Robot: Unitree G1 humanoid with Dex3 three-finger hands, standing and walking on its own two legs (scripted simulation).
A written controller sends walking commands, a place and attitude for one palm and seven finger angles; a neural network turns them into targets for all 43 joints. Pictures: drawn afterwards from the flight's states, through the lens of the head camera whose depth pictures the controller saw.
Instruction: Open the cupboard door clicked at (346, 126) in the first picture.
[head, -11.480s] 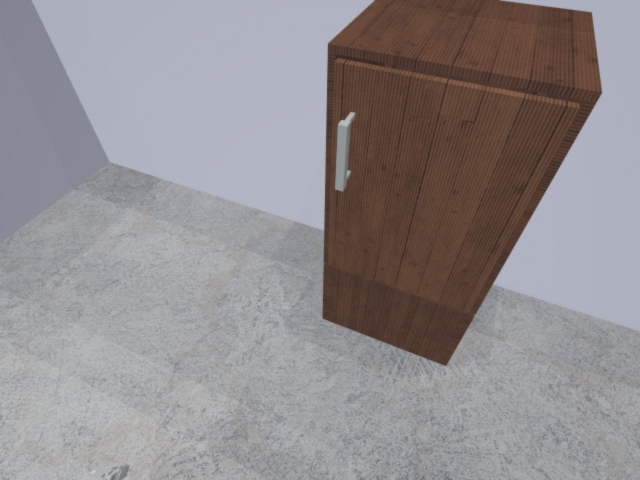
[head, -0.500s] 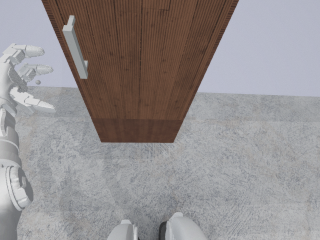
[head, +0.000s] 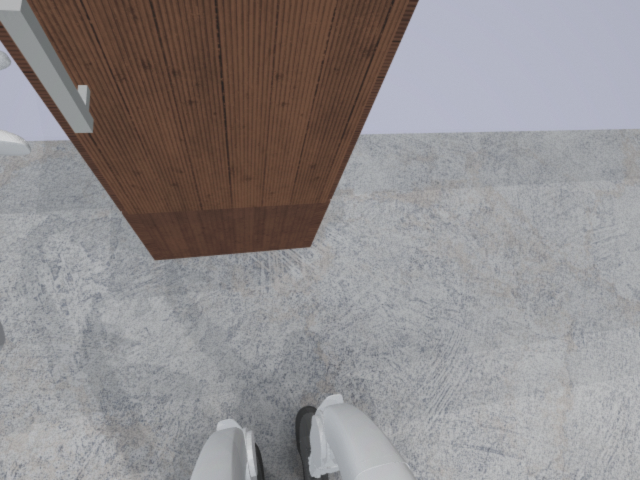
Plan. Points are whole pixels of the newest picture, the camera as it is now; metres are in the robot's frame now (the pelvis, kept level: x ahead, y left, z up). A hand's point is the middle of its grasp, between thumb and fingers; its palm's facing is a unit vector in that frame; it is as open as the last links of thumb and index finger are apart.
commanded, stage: move the hooked fingers beside the handle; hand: left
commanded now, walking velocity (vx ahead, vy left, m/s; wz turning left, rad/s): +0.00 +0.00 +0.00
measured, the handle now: (55, 60) +0.57 +0.22 +0.08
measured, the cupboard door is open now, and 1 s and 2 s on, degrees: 0 0 0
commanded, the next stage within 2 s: slide the fingers in behind the handle in 0.66 s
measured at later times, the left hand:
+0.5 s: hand out of the picture +0.51 +0.30 +0.07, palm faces +0.00 -1.00 +0.00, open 14.0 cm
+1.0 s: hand out of the picture +0.51 +0.28 +0.08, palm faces +0.00 -1.00 -0.01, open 14.0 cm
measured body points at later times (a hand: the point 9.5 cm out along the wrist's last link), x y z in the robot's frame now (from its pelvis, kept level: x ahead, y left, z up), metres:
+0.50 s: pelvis +0.02 +0.01 +0.01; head +0.17 +0.06 +0.43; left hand +0.51 +0.35 +0.08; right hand +0.03 -0.26 -0.08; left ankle -0.03 +0.06 -0.66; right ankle +0.03 -0.11 -0.66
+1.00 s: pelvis +0.01 +0.01 +0.01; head +0.16 +0.05 +0.43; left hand +0.51 +0.33 +0.08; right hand -0.02 -0.26 -0.08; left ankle -0.03 +0.06 -0.66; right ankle +0.03 -0.11 -0.66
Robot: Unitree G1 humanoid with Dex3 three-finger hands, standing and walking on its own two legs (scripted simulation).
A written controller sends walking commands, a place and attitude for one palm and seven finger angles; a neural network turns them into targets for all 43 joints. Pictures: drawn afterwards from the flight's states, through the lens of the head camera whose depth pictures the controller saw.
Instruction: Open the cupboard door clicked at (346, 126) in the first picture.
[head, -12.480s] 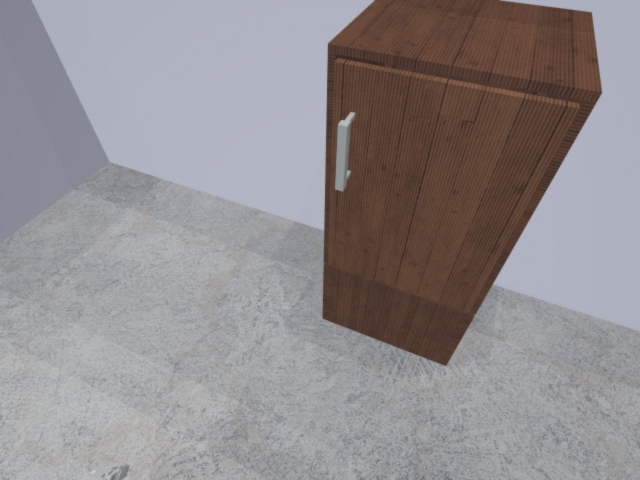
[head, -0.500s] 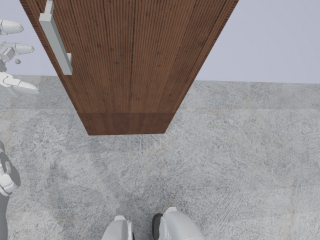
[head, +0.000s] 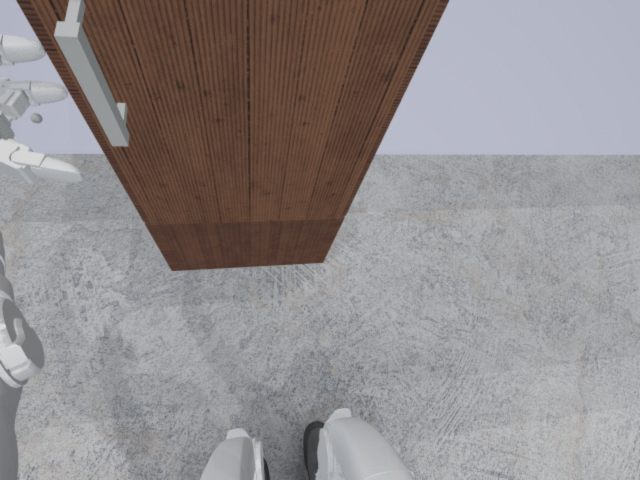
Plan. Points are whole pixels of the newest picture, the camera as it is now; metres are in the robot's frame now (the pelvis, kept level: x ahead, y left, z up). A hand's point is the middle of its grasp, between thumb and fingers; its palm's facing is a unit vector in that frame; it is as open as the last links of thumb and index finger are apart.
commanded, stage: slide the fingers in behind the handle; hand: left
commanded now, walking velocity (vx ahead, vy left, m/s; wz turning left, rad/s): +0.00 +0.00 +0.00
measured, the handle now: (100, 80) +0.56 +0.21 +0.07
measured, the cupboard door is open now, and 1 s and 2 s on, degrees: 0 0 0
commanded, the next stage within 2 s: close the thumb around the handle in 1.36 s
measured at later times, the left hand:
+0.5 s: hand (72, 120) +0.51 +0.23 +0.07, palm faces +0.00 -1.00 -0.01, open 14.0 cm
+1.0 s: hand (110, 122) +0.51 +0.19 +0.07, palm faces +0.00 -1.00 -0.01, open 14.0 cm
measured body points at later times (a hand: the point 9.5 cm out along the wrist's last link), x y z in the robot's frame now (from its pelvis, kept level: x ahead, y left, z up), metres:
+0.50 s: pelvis +0.00 -0.01 +0.00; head +0.15 +0.03 +0.42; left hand +0.50 +0.29 +0.07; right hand -0.01 -0.27 -0.10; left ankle -0.03 +0.05 -0.67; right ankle +0.02 -0.11 -0.67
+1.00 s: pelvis +0.00 -0.01 +0.00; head +0.14 +0.01 +0.43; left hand +0.50 +0.25 +0.07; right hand +0.00 -0.28 -0.10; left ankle -0.03 +0.05 -0.67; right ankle +0.02 -0.11 -0.67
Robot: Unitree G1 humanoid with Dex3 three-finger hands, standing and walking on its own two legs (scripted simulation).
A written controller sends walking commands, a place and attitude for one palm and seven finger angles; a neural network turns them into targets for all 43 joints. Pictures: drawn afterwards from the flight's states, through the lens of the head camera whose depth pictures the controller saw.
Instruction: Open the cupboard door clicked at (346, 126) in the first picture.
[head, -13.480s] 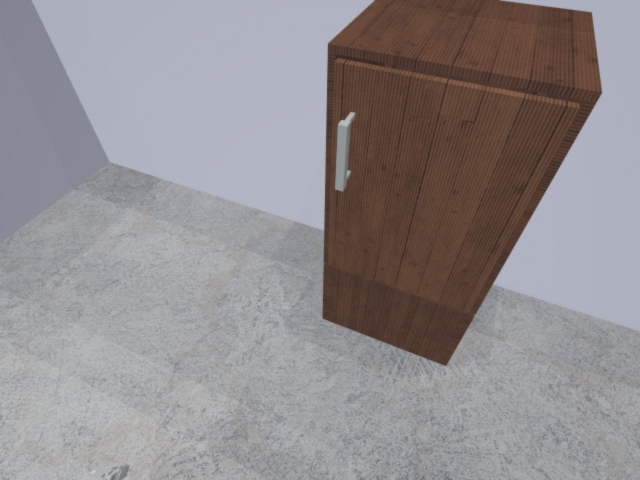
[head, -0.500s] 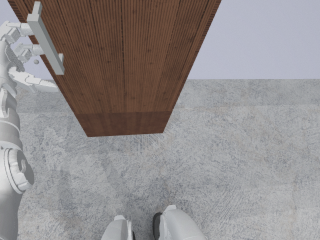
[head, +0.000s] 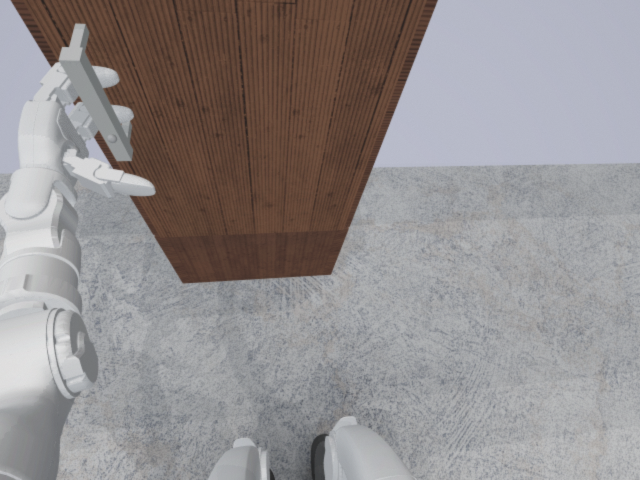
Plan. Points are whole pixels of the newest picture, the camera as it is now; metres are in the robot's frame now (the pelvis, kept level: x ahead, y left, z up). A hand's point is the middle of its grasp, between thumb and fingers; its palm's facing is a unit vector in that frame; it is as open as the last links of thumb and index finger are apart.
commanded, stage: slide the fingers in behind the handle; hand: left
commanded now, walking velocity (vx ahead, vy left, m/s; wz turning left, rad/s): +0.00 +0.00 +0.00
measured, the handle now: (104, 100) +0.56 +0.22 +0.07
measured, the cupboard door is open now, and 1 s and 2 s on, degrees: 0 0 28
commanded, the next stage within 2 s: close the thumb around the handle in 0.36 s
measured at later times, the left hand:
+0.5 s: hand (120, 135) +0.51 +0.20 +0.07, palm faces +0.00 -1.00 -0.02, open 14.0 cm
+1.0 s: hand (112, 137) +0.51 +0.21 +0.07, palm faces +0.01 -1.00 -0.02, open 6.8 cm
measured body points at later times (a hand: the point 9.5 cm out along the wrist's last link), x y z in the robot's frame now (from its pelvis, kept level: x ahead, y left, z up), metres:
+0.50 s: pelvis +0.00 +0.00 +0.00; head +0.14 +0.02 +0.42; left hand +0.51 +0.25 +0.07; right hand -0.02 -0.27 -0.11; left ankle -0.03 +0.07 -0.67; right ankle +0.02 -0.10 -0.67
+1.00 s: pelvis +0.00 +0.00 +0.00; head +0.14 +0.03 +0.43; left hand +0.50 +0.26 +0.07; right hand -0.01 -0.27 -0.11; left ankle -0.03 +0.07 -0.67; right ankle +0.02 -0.10 -0.67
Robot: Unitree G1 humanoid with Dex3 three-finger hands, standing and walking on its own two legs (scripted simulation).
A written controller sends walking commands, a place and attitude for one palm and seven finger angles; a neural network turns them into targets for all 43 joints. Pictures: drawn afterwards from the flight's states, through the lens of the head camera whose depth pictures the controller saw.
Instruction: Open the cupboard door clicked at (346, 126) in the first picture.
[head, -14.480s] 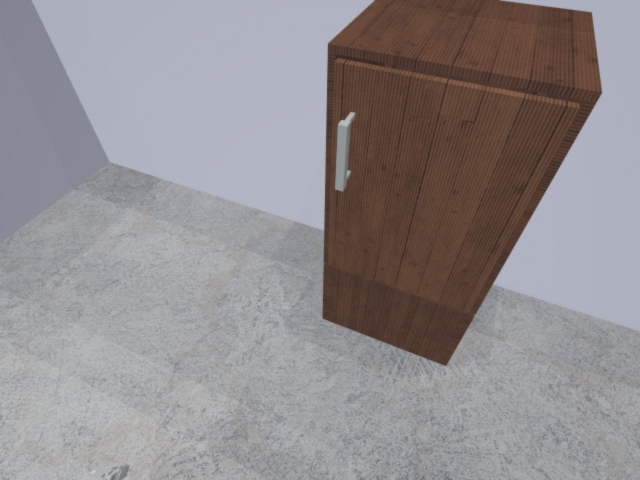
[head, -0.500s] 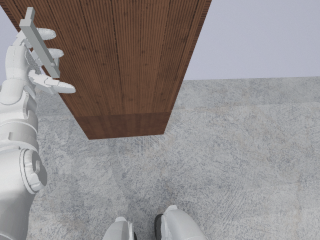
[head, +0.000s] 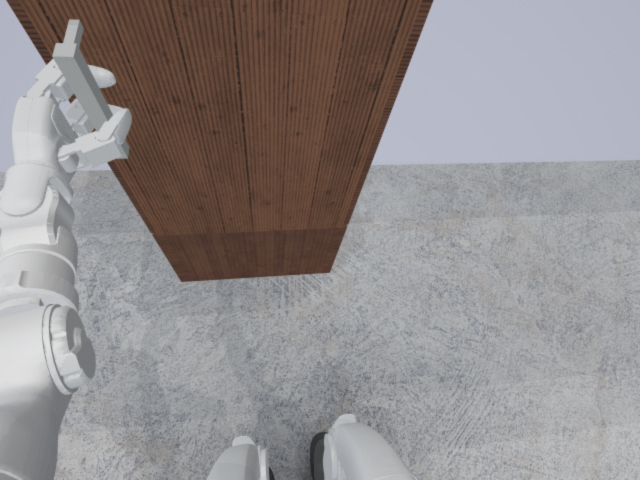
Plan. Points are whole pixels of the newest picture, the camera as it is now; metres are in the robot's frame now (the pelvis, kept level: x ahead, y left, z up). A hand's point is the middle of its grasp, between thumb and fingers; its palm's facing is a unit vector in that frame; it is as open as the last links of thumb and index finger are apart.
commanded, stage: close the thumb around the handle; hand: left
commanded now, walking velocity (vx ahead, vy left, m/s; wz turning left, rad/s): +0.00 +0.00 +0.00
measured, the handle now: (99, 97) +0.57 +0.22 +0.07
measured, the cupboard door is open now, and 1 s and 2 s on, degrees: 0 28 45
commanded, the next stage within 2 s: pull the door open along its arc in 0.16 s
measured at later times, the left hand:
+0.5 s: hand (116, 150) +0.49 +0.20 +0.07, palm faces +0.00 -1.00 -0.01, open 5.6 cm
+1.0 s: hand (180, 258) +0.35 +0.12 +0.07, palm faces +0.42 -0.91 +0.05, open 5.9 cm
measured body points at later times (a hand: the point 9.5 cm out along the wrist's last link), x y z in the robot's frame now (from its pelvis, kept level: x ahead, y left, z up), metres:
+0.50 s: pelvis +0.00 +0.00 +0.00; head +0.12 +0.02 +0.44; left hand +0.48 +0.25 +0.07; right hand -0.01 -0.25 -0.10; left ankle -0.03 +0.07 -0.67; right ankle +0.02 -0.10 -0.67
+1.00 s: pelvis +0.00 -0.01 +0.01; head +0.06 -0.01 +0.46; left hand +0.33 +0.17 +0.07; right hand +0.17 -0.23 -0.09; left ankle -0.03 +0.07 -0.67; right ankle +0.02 -0.10 -0.67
